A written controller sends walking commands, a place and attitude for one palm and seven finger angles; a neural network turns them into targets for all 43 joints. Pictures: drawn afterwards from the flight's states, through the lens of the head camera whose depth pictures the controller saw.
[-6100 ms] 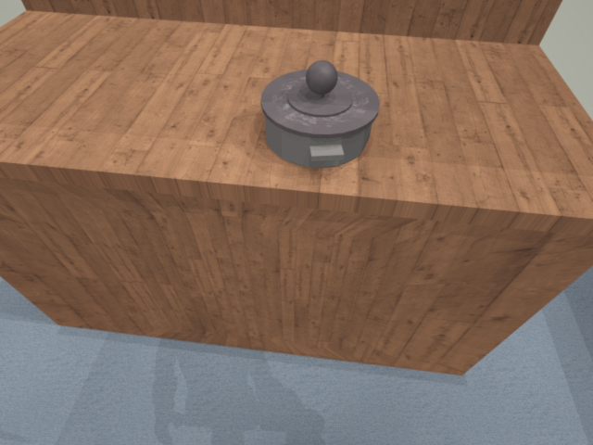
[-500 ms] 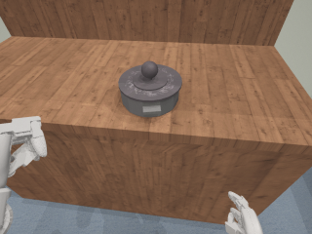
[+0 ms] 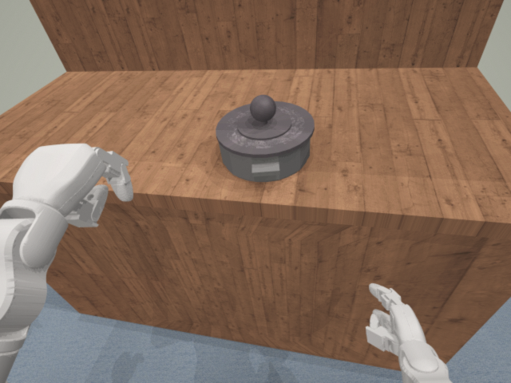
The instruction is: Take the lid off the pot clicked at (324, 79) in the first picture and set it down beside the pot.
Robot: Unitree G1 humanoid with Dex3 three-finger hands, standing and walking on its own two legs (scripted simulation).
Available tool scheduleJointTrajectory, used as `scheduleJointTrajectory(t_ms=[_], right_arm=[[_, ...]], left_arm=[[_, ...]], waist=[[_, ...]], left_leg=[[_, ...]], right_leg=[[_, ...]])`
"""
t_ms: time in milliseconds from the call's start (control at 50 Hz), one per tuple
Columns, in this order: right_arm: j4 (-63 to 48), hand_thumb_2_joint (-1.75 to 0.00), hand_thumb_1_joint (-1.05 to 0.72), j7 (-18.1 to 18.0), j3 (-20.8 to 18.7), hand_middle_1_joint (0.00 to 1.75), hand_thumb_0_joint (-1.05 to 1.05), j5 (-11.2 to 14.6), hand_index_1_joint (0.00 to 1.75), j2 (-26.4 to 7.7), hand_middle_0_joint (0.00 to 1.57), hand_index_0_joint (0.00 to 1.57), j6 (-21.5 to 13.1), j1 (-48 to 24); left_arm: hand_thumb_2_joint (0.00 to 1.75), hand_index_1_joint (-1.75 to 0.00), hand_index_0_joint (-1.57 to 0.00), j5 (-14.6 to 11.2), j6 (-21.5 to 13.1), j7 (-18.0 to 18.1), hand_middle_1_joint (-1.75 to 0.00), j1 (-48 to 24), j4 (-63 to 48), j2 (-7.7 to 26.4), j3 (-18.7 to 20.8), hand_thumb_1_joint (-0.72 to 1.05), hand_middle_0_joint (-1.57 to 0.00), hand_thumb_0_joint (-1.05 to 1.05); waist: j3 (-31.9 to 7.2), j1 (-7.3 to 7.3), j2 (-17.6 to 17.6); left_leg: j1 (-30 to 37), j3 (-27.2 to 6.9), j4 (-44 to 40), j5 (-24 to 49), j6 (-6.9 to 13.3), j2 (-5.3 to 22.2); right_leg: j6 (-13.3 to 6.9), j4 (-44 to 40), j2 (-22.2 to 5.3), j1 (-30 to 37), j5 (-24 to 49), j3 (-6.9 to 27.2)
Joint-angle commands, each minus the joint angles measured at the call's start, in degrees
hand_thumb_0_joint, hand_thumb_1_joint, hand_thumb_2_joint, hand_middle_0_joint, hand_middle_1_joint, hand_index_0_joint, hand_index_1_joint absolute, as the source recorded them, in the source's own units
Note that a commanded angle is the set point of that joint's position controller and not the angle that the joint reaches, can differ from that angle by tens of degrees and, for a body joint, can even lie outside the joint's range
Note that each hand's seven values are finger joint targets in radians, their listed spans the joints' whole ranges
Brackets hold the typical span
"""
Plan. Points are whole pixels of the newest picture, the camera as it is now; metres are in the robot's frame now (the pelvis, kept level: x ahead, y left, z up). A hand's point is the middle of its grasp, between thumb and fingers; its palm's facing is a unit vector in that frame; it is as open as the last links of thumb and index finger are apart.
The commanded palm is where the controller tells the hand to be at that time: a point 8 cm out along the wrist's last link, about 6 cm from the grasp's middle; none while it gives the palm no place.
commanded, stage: reach forward and open the fingers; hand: left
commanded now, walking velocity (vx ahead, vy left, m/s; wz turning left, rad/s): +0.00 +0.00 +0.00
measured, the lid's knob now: (263, 108) +0.57 +0.08 +0.17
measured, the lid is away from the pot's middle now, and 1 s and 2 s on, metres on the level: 0.00 0.00 0.00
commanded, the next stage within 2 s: move the open hand above the knob in 1.06 s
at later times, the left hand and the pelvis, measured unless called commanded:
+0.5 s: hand (95, 168) +0.29 +0.26 +0.24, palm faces +0.01 +0.02 -1.00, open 9.9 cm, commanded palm +0.25 +0.25 +0.32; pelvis -0.03 +0.02 +0.00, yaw -1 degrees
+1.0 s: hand (97, 151) +0.31 +0.26 +0.26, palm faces +0.03 +0.01 -1.00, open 10.2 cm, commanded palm +0.26 +0.25 +0.33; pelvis -0.02 +0.02 +0.00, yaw +0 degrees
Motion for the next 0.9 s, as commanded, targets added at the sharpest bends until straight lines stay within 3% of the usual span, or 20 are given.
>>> scheduleJointTrajectory(t_ms=[0, 120, 180, 220, 260, 280, 320, 360, 380, 420, 460, 480, 500, 580, 620, 680, 720, 780, 860, 880], right_arm=[[-9.2, -0.9, -0.9, 0.1, -2.3, 0.3, 0.0, 0.1, 0.3, -5.8, 0.2, 0.2, -3.0, -9.3], [-9.9, -0.9, -0.9, -0.3, -2.4, 0.3, 0.0, 0.4, 0.3, -6.3, 0.2, 0.2, -3.6, -8.7], [-10.4, -0.9, -0.9, -0.3, -2.9, 0.3, 0.0, 0.7, 0.3, -6.5, 0.2, 0.2, -4.6, -8.3], [-10.1, -0.9, -0.9, -0.6, -2.9, 0.3, 0.0, 0.5, 0.3, -6.8, 0.2, 0.2, -4.5, -7.5], [-10.1, -0.9, -0.9, -0.8, -3.0, 0.3, 0.0, 0.7, 0.3, -6.9, 0.2, 0.2, -4.7, -7.3], [-10.5, -0.9, -0.9, -0.5, -3.4, 0.3, 0.0, 1.1, 0.3, -6.7, 0.2, 0.2, -5.2, -7.5], [-10.3, -0.9, -0.9, -0.7, -3.4, 0.3, 0.0, 0.8, 0.3, -6.9, 0.2, 0.2, -5.3, -6.9], [-10.2, -0.9, -0.9, -0.7, -3.5, 0.3, 0.0, 0.7, 0.3, -7.1, 0.2, 0.2, -5.4, -6.5], [-10.5, -0.9, -0.9, -0.3, -3.7, 0.3, 0.0, 1.1, 0.3, -7.0, 0.2, 0.2, -5.7, -6.9], [-9.8, -0.9, -0.9, -0.5, -3.4, 0.3, 0.0, 1.0, 0.3, -7.1, 0.2, 0.2, -5.3, -6.2], [-9.9, -0.9, -0.9, -0.6, -3.4, 0.3, 0.0, 1.2, 0.3, -7.2, 0.2, 0.2, -5.2, -6.2], [-10.4, -0.9, -0.9, -0.2, -3.7, 0.3, 0.0, 1.5, 0.3, -7.0, 0.2, 0.2, -5.6, -6.3], [-10.4, -0.9, -0.9, -0.2, -3.4, 0.3, 0.0, 1.3, 0.3, -6.9, 0.2, 0.2, -5.4, -6.3], [-9.7, -0.9, -0.9, -0.4, -3.4, 0.3, 0.0, 1.4, 0.3, -7.0, 0.2, 0.2, -5.4, -6.0], [-9.6, -0.9, -0.9, -0.5, -3.0, 0.3, 0.0, 1.5, 0.3, -6.9, 0.2, 0.2, -5.2, -6.5], [-10.0, -0.9, -0.9, -0.1, -3.3, 0.3, 0.0, 1.5, 0.3, -6.9, 0.2, 0.2, -5.0, -5.8], [-10.4, -0.9, -0.9, 0.0, -2.9, 0.3, 0.0, 1.4, 0.3, -6.6, 0.2, 0.2, -4.8, -6.7], [-10.5, -0.9, -0.9, 0.0, -2.9, 0.3, 0.0, 1.5, 0.3, -6.6, 0.2, 0.2, -5.0, -7.0], [-9.4, -0.9, -0.9, -0.5, -2.6, 0.3, 0.0, 1.3, 0.3, -6.8, 0.2, 0.2, -4.3, -6.3], [-9.9, -0.9, -0.9, -0.2, -2.8, 0.3, 0.0, 1.5, 0.3, -6.9, 0.2, 0.2, -4.4, -6.5]], left_arm=[[1.51, -0.47, -1.06, 1.3, -0.7, -2.4, -0.47, -19.5, -6.2, 16.4, 9.8, -0.06, -1.06, 0.0], [1.64, -0.26, -0.99, 0.6, -2.5, -7.0, -0.26, -26.7, -0.8, 18.5, 9.4, -0.29, -0.99, 0.0], [1.7, -0.15, -0.95, 0.2, -2.9, -8.1, -0.15, -27.1, -0.8, 18.1, 9.2, -0.4, -0.95, 0.0], [1.74, -0.08, -0.92, 0.2, -3.7, -9.1, -0.08, -30.5, 1.5, 20.1, 9.9, -0.47, -0.92, 0.0], [1.74, -0.08, -0.91, 0.0, -4.1, -9.8, -0.08, -33.6, 3.5, 18.4, 7.7, -0.47, -0.91, 0.0], [1.74, -0.08, -0.91, -0.3, -3.8, -9.6, -0.08, -32.2, 1.5, 17.5, 7.7, -0.47, -0.91, 0.0], [1.74, -0.08, -0.9, 0.2, -4.5, -10.0, -0.08, -35.8, 2.6, 20.0, 8.6, -0.47, -0.9, 0.0], [1.74, -0.08, -0.89, 0.4, -4.5, -10.1, -0.08, -37.1, 3.0, 20.9, 9.3, -0.47, -0.89, 0.0], [1.74, -0.08, -0.89, 0.1, -3.9, -9.9, -0.08, -35.0, 2.6, 18.8, 8.5, -0.47, -0.89, 0.0], [1.74, -0.08, -0.89, 0.5, -3.9, -10.2, -0.08, -39.1, 7.4, 19.3, 7.8, -0.47, -0.89, 0.0], [1.74, -0.08, -0.88, 0.7, -3.9, -10.5, -0.08, -41.0, 8.1, 18.3, 6.3, -0.46, -0.88, 0.0], [1.74, -0.08, -0.88, 0.5, -3.5, -10.2, -0.08, -39.0, 5.7, 16.8, 6.0, -0.46, -0.88, 0.0], [1.74, -0.08, -0.88, 1.2, -3.7, -10.4, -0.08, -43.2, 4.1, 18.0, 5.6, -0.46, -0.88, 0.0], [1.74, -0.08, -0.88, 1.5, -2.4, -10.1, -0.08, -43.6, 8.0, 18.4, 6.3, -0.46, -0.88, 0.0], [1.74, -0.08, -0.88, 1.9, -2.6, -10.4, -0.08, -49.7, 8.8, 18.4, 4.5, -0.46, -0.88, 0.0], [1.74, -0.08, -0.87, 2.1, -1.6, -10.8, -0.08, -42.8, 10.8, 17.0, 5.0, -0.46, -0.87, 0.0], [1.74, -0.08, -0.87, 2.1, -1.8, -11.4, -0.08, -46.0, 7.6, 17.3, 4.3, -0.46, -0.87, 0.0], [1.74, -0.08, -0.87, 1.9, -0.9, -11.2, -0.08, -45.5, 5.5, 17.7, 4.9, -0.46, -0.87, 0.0], [1.74, -0.08, -0.87, 2.4, -0.7, -11.7, -0.08, -49.0, 10.1, 19.6, 5.6, -0.46, -0.87, 0.0], [1.74, -0.08, -0.87, 1.9, -0.3, -11.7, -0.08, -45.5, 8.2, 18.7, 5.9, -0.46, -0.87, 0.0]], waist=[[-12.1, -0.55, -2.1], [-10.4, -0.89, -4.2], [-12.6, -1.08, -0.9], [-12.0, -0.68, -4.9], [-10.3, -1.01, -4.5], [-12.1, -1.38, -1.5], [-12.9, -0.67, -4.3], [-13.4, -0.28, -3.5], [-14.0, -0.91, -0.7], [-10.7, -0.88, -5.1], [-10.7, -0.91, -4.1], [-12.4, -1.13, -1.2], [-15.1, -0.73, -2.0], [-13.0, -1.37, -2.0], [-12.2, -1.47, -3.7], [-13.4, -0.9, -2.0], [-14.6, -0.79, -4.6], [-15.9, -1.18, -1.3], [-13.5, -1.08, -4.5], [-15.3, -1.07, -2.2]], left_leg=[[7.4, 5.3, -3.1, 5.7, 2.4, -3.9], [6.8, 5.7, -3.3, 2.5, 2.9, -4.1], [7.9, 5.0, -3.6, 2.2, 3.0, -4.0], [7.2, 5.3, -3.7, 1.8, 3.2, -4.2], [6.7, 5.2, -4.5, -0.6, 3.1, -4.1], [7.8, 4.5, -4.4, -0.3, 3.1, -3.8], [7.5, 4.7, -4.7, -0.7, 3.3, -4.1], [7.4, 4.6, -4.8, -0.2, 3.3, -4.2], [8.2, 4.1, -4.6, 0.2, 3.1, -3.7], [6.0, 4.4, -5.5, -3.0, 3.0, -3.6], [5.6, 4.4, -5.8, -4.8, 3.0, -3.6], [6.9, 3.8, -5.7, -3.9, 2.9, -3.3], [7.2, 3.6, -5.8, -3.6, 3.0, -3.7], [6.7, 3.7, -5.2, -4.3, 2.9, -3.3], [5.7, 3.8, -5.6, -6.1, 2.9, -3.4], [6.0, 3.6, -5.0, -4.6, 2.9, -3.4], [6.1, 4.2, -4.4, -3.0, 3.1, -3.6], [7.7, 3.8, -3.6, -1.2, 3.1, -3.4], [5.7, 4.1, -3.6, -1.9, 3.1, -3.8], [7.1, 3.9, -3.1, 0.2, 3.1, -3.6]], right_leg=[[-1.5, -5.6, 3.4, -2.5, 7.5, -2.6], [-1.1, -6.8, 3.4, -5.2, 3.7, -2.7], [-1.4, -6.6, 4.3, -5.1, 3.2, -2.5], [-1.2, -6.6, 3.5, -5.1, 2.4, -2.8], [-1.1, -6.9, 3.5, -6.6, -0.2, -3.0], [-1.3, -6.8, 4.4, -6.4, 0.3, -2.8], [-1.4, -6.5, 3.6, -5.8, -0.7, -2.9], [-1.5, -6.1, 3.6, -5.4, -0.1, -2.8], [-1.7, -6.0, 4.5, -5.8, 0.5, -2.7], [-1.5, -6.3, 3.7, -7.2, -2.6, -3.2], [-1.6, -6.0, 3.7, -7.6, -3.8, -3.1], [-1.8, -5.6, 4.6, -7.3, -2.1, -3.0], [-2.0, -5.0, 3.7, -5.7, -2.0, -2.9], [-1.9, -5.5, 4.6, -7.8, -2.6, -2.8], [-1.9, -5.2, 3.6, -8.2, -4.2, -3.0], [-2.1, -4.7, 4.4, -7.6, -2.4, -2.8], [-2.0, -4.4, 3.5, -6.8, -1.5, -3.0], [-2.1, -4.0, 4.4, -7.2, 0.1, -2.8], [-2.0, -4.3, 3.5, -7.7, -1.1, -3.1], [-2.2, -4.0, 4.3, -7.1, 1.0, -2.9]])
